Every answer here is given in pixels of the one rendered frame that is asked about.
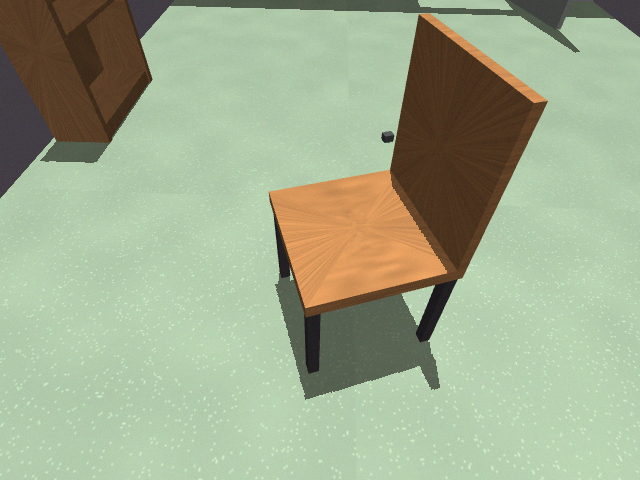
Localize chair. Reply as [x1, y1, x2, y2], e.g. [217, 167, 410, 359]
[269, 13, 548, 374]

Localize small box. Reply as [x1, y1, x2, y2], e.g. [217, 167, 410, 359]
[381, 131, 394, 143]

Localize bookshelf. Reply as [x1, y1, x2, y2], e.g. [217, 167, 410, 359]
[0, 0, 153, 143]

